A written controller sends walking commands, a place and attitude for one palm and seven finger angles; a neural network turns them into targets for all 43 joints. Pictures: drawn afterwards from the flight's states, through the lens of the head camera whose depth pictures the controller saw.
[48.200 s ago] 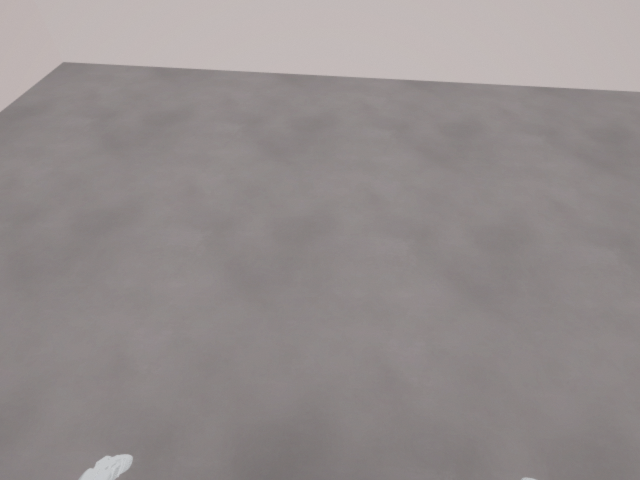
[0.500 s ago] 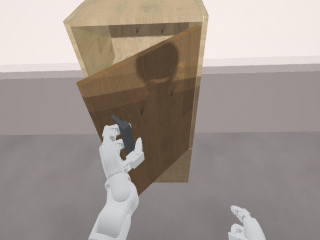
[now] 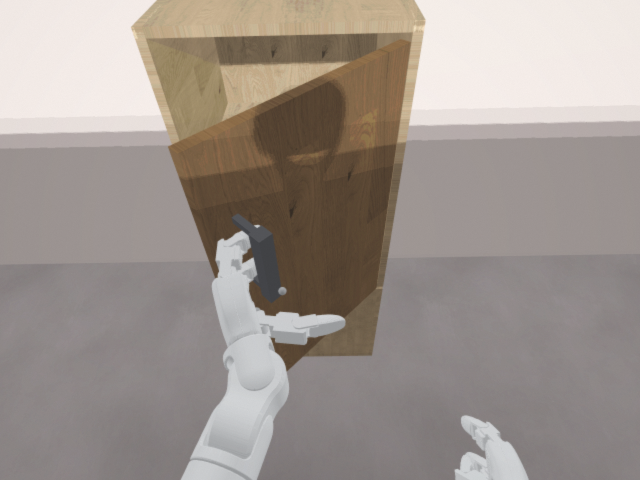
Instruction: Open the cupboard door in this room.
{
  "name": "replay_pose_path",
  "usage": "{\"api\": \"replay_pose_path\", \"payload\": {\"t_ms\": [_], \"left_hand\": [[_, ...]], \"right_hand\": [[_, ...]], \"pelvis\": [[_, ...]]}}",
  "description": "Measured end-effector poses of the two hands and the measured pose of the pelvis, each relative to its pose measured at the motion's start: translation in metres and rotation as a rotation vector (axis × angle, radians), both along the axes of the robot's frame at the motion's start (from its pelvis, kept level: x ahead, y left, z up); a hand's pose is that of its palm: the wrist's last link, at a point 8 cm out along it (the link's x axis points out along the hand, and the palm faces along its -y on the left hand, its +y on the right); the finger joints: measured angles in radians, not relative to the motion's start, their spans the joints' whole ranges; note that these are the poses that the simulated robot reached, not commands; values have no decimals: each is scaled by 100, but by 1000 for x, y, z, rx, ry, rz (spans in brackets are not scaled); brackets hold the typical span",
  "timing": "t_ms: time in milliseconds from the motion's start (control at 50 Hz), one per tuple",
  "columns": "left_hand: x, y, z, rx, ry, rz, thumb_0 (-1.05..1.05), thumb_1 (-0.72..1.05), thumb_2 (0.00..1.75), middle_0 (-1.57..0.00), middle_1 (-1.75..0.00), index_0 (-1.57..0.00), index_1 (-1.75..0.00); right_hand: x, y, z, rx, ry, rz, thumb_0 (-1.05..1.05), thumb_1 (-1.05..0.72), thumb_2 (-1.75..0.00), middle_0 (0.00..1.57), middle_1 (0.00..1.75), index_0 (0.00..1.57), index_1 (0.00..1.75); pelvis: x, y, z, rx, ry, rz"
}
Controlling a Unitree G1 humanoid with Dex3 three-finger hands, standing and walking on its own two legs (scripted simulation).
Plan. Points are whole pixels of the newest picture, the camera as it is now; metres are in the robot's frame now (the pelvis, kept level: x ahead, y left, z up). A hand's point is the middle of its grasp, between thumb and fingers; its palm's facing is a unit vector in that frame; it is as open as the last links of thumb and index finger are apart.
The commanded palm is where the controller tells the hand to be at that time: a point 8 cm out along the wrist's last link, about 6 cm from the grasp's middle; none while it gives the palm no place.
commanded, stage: open thumb and fingers to let go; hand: left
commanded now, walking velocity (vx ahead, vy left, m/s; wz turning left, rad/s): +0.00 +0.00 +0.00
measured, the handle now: (256, 258) +0.37 +0.10 +0.10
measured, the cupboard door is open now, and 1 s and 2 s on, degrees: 45 46 46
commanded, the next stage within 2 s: slide the hand sideways off the handle in 0.10 s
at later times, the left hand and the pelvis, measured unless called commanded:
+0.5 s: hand (278, 311) +0.29 +0.07 +0.10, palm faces -0.06 -1.00 +0.06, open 16.4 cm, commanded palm +0.26 +0.11 +0.09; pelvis -0.02 +0.02 +0.00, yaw -1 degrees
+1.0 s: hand (249, 341) +0.25 +0.09 +0.09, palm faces +0.01 -1.00 +0.02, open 16.3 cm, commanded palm +0.21 +0.15 +0.09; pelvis +0.01 +0.01 +0.00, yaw -2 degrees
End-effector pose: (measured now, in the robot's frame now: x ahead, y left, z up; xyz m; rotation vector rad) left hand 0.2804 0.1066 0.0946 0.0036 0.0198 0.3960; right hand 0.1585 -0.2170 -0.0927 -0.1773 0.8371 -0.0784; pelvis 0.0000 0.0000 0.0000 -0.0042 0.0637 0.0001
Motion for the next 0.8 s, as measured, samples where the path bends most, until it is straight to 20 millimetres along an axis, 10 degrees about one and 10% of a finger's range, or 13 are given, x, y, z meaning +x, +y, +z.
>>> {"api": "replay_pose_path", "payload": {"t_ms": [240,420,800], "left_hand": [[2,-3,0,15,5,-47,-1,-50,30,-25,-48,-24,-51],[-5,16,-3,36,-48,-481,-1,-50,30,-18,-35,-10,-37],[-28,23,-5,-19,-44,-424,-1,-50,30,-13,-30,-14,-30]], "right_hand": [[-4,18,1,16,-8,18,1,-91,-89,20,30,20,30],[-21,17,3,7,-31,-12,1,-91,-89,20,30,20,30],[-8,19,18,30,-105,-3,2,-91,-89,20,30,20,30]], "pelvis": [[-9,10,-2,-7,-3,-5],[-16,17,0,-11,-20,-1],[-3,16,2,1,-12,-37]]}}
